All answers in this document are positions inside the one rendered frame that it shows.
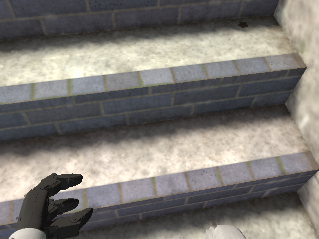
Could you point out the right robot thigh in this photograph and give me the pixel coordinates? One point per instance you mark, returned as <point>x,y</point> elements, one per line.
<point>223,232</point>

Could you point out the robot left hand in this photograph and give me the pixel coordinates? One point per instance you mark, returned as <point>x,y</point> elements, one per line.
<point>38,209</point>

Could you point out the robot left forearm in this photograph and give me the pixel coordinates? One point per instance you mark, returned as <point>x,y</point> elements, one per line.
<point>28,233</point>

